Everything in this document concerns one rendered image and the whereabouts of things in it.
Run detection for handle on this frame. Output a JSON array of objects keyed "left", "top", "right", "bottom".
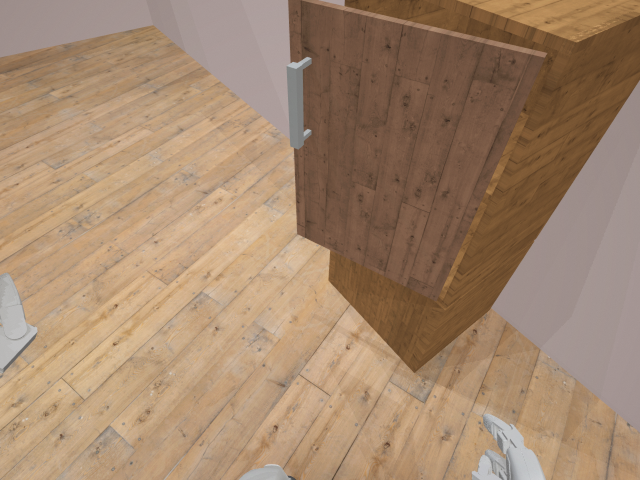
[{"left": 287, "top": 57, "right": 312, "bottom": 150}]

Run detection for right robot hand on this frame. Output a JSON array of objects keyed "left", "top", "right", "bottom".
[{"left": 472, "top": 414, "right": 546, "bottom": 480}]

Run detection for cupboard door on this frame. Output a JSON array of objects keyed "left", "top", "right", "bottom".
[{"left": 288, "top": 0, "right": 547, "bottom": 301}]

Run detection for left robot hand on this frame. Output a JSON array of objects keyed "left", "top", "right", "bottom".
[{"left": 0, "top": 273, "right": 37, "bottom": 374}]

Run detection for robot left shin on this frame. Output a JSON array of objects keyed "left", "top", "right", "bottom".
[{"left": 264, "top": 464, "right": 289, "bottom": 478}]

